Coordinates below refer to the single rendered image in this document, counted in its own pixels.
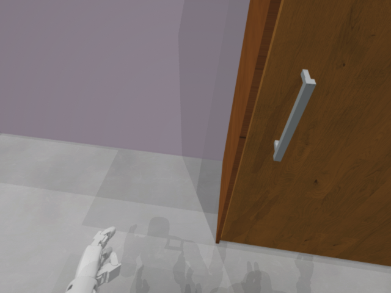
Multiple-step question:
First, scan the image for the wardrobe door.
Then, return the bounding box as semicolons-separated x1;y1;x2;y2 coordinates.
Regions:
221;0;391;266

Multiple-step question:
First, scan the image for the left robot forearm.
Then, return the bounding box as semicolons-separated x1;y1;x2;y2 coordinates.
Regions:
65;276;98;293

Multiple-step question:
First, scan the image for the handle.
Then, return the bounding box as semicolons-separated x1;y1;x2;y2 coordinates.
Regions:
273;69;316;162

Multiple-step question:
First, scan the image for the robot left hand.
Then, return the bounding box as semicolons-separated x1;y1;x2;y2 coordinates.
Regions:
75;226;121;287

